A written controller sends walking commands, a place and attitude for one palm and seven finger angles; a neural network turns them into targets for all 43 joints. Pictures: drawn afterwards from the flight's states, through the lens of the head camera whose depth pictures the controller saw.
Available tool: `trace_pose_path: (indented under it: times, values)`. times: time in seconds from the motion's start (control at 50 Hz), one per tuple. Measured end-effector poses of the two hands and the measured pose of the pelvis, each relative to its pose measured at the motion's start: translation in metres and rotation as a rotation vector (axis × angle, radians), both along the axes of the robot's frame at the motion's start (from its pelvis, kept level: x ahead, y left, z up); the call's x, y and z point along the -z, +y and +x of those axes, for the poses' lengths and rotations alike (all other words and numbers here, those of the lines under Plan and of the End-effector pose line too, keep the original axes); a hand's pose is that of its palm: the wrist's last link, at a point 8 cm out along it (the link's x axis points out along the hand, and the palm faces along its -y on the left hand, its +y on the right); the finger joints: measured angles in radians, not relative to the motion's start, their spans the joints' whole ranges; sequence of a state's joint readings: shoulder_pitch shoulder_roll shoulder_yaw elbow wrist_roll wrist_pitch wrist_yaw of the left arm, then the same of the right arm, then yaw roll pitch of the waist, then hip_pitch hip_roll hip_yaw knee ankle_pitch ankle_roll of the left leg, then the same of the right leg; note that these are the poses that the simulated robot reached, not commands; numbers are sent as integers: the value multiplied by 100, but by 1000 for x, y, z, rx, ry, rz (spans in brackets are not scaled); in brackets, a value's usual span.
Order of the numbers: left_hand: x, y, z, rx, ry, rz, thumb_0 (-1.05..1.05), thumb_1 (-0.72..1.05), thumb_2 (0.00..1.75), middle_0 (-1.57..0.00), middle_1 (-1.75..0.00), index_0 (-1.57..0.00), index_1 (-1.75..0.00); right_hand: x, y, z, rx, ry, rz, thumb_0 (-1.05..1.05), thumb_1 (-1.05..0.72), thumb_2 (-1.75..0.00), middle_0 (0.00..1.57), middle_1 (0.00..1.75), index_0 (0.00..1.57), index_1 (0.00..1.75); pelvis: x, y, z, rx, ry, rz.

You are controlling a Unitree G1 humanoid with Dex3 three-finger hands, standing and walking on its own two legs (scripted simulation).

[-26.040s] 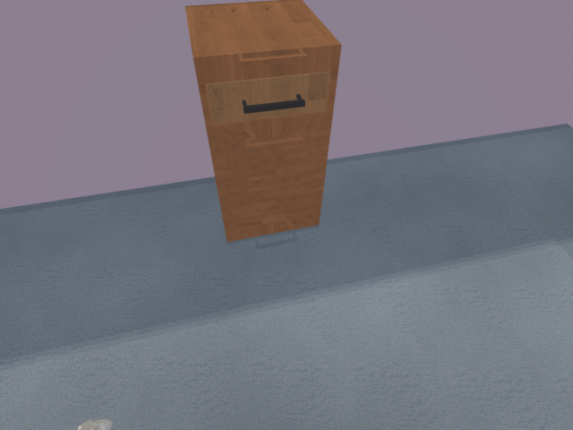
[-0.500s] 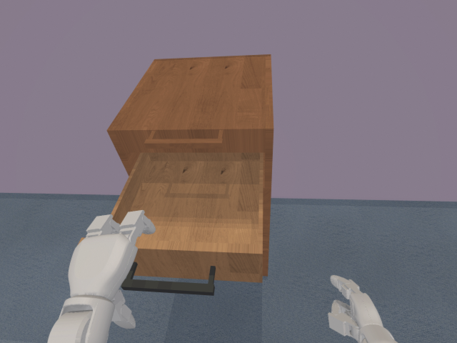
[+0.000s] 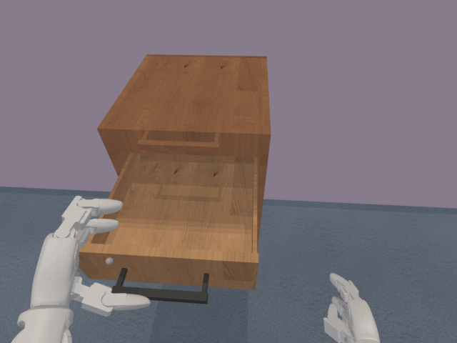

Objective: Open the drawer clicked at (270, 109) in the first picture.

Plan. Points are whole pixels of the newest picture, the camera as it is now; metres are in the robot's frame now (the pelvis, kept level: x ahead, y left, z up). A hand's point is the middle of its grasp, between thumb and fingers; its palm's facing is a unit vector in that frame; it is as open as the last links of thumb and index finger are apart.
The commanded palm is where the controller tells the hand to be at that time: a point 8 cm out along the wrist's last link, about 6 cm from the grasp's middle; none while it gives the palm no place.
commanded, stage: draw the hand back to the body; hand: left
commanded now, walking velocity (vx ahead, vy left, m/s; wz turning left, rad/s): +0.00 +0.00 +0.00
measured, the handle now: (162, 285) +0.24 +0.18 -0.09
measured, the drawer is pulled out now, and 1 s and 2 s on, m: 0.29 0.29 0.29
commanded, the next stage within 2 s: step back with the hand held close in 0.78 s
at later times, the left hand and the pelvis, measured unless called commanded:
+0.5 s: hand (67, 240) +0.19 +0.24 +0.16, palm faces +0.39 -0.81 -0.44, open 9.3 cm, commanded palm +0.14 +0.28 +0.18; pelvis +0.01 +0.00 +0.00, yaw +0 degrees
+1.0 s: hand (64, 238) +0.19 +0.24 +0.17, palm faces +0.39 -0.80 -0.46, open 7.4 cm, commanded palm +0.13 +0.28 +0.18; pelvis +0.00 +0.00 +0.00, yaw +1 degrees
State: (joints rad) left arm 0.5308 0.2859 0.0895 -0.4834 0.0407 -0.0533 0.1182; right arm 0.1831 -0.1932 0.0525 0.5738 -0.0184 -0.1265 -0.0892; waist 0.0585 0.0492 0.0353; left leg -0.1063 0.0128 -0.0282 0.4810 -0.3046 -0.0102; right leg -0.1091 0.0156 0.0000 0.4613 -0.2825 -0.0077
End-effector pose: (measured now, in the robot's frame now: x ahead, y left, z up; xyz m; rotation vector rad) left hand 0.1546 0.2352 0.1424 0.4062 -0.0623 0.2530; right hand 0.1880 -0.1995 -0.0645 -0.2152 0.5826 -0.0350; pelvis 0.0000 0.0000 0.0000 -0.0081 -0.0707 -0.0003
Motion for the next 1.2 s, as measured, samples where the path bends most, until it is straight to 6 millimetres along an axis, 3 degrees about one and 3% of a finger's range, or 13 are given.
trace_pose_path:
  times: [0.1, 0.3, 0.56, 0.7, 1.02, 1.2]
  values:
    - [-13, 12, 6, -24, -60, -1, 0, -22, 42, -29, -103, -29, -102, 4, -6, -5, 11, 27, -10, 1, -90, -90, 20, 30, 20, 30, -2, 0, 6, 0, 6, -2]
    - [-21, 26, 6, -46, -38, 48, 0, 11, 56, -26, -81, -27, -80, 7, -17, 0, 54, 46, -11, 1, -90, -90, 20, 30, 20, 30, -3, 3, 13, 5, 26, -2]
    - [-37, 45, -2, -130, -88, 92, 1, 56, 76, -23, -52, -23, -51, 4, -9, 15, 40, 19, 18, 1, -90, -90, 20, 30, 20, 30, -4, 2, 12, -2, 24, 0]
    - [-34, 40, -4, -128, -78, 74, 1, 77, 85, -22, -38, -22, -37, 5, -7, 13, 23, 19, 20, 1, -90, -90, 20, 30, 20, 30, -4, 1, 10, -6, 23, 1]
    - [-44, 41, 0, -89, -112, 143, 2, 89, 90, -21, -31, -21, -30, 8, -22, -2, 62, 78, -2, 1, -90, -90, 20, 30, 21, 30, -4, -1, 2, -7, 68, -7]
    - [-33, 42, -2, 9, -22, 180, 2, 89, 90, -21, -31, -21, -30, 10, -35, -24, 163, 138, -36, 1, -90, -90, 20, 30, 20, 30, -3, 9, -12, 5, 111, -1]
